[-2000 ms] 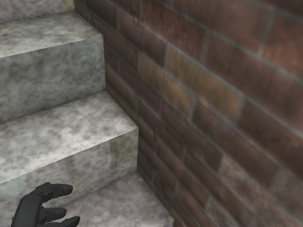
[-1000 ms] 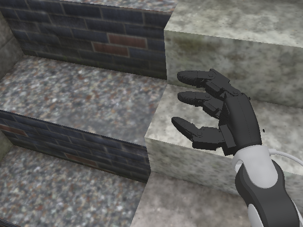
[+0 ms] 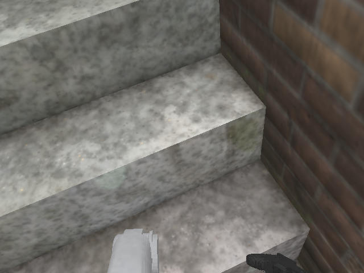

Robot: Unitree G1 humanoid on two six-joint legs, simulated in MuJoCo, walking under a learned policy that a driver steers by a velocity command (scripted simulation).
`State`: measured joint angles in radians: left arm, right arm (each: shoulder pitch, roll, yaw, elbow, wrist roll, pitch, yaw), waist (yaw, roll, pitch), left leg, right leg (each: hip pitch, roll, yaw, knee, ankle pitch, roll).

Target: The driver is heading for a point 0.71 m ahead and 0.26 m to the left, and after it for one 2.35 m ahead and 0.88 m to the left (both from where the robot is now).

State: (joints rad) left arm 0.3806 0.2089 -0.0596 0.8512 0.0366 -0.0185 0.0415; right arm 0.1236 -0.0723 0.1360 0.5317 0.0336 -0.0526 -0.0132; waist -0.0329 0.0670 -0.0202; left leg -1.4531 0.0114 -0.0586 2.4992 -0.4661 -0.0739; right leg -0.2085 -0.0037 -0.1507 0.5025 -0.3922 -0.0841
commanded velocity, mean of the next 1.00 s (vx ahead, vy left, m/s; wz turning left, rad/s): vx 1.00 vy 0.00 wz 0.73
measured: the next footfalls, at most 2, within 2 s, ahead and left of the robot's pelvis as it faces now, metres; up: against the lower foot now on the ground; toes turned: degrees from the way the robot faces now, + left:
left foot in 0.24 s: +0.10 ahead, +0.11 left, +0.22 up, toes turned +7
right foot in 0.56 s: +0.26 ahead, -0.23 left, +0.21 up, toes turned +19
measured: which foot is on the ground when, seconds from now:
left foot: up 0.00-0.22, down 0.24-0.50, up 0.52-0.86, down 0.88-1.00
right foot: down 0.00-0.18, up 0.20-0.54, down 0.56-0.98, up 1.00-1.00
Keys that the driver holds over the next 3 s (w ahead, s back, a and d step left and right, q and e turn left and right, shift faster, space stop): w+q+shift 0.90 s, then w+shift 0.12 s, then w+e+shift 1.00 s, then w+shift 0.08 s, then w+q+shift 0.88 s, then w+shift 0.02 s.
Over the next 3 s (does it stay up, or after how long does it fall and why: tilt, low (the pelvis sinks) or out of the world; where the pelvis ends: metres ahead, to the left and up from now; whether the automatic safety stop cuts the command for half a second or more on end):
stays up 0.29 0.04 0.41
